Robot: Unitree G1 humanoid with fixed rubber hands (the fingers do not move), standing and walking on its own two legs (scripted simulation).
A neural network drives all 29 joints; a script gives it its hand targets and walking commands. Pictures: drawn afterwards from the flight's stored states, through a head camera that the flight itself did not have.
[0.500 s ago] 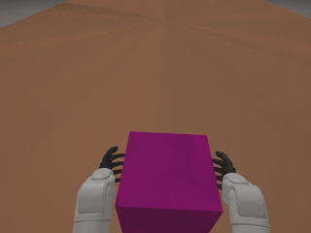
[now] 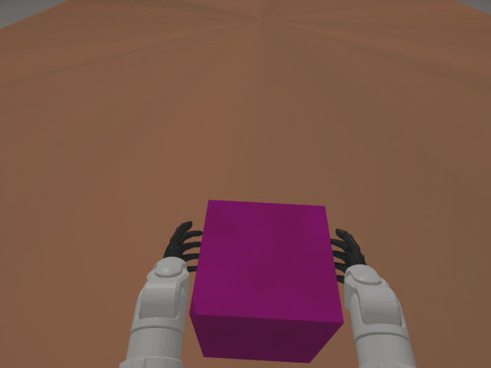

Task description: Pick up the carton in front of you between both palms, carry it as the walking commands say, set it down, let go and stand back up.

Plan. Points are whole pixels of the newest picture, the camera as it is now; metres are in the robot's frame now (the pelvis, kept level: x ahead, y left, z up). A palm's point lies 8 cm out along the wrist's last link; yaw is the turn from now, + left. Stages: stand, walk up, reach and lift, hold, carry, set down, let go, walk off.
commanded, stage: carry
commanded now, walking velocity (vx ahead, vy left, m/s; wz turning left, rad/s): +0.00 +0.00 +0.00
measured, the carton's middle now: (261, 285) +0.30 +0.00 -0.04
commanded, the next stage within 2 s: hold in 0.12 s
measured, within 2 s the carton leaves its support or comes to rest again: neither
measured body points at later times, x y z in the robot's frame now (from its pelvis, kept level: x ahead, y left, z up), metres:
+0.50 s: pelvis -0.01 +0.00 +0.01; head -0.05 +0.03 +0.45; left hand +0.30 +0.13 +0.04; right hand +0.27 -0.17 +0.03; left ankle +0.08 +0.09 -0.73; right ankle -0.02 -0.11 -0.73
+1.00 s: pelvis +0.01 +0.01 +0.00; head -0.03 +0.03 +0.45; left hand +0.33 +0.13 +0.04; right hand +0.30 -0.17 +0.03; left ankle +0.08 +0.09 -0.73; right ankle -0.02 -0.11 -0.73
